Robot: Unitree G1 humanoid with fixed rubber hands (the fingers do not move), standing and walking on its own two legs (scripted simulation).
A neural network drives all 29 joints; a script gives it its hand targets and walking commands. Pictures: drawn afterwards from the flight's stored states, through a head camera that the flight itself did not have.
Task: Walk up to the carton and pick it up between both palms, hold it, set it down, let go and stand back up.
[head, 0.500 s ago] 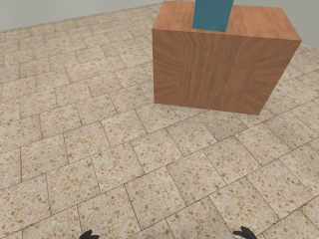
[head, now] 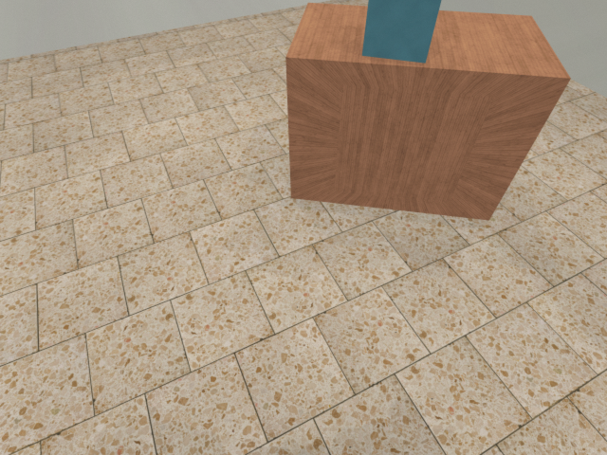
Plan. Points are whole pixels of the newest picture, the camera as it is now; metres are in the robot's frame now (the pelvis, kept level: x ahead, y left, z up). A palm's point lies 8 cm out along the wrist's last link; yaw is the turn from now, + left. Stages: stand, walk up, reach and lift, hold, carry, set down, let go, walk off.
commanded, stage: stand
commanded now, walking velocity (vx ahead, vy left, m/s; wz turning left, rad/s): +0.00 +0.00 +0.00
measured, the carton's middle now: (403, 7) +1.38 -0.29 +0.02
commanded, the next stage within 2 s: walk up in 0.82 s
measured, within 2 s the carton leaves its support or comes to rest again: neither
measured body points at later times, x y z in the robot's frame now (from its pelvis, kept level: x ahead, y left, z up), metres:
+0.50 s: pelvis +0.00 +0.00 +0.01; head +0.01 +0.00 +0.45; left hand +0.00 +0.21 -0.16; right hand +0.00 -0.22 -0.15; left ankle +0.01 +0.11 -0.74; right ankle +0.01 -0.13 -0.74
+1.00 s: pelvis +0.00 -0.01 +0.01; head +0.00 +0.00 +0.46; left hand -0.03 +0.20 -0.16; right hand -0.03 -0.21 -0.16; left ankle +0.01 +0.11 -0.74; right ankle +0.01 -0.13 -0.74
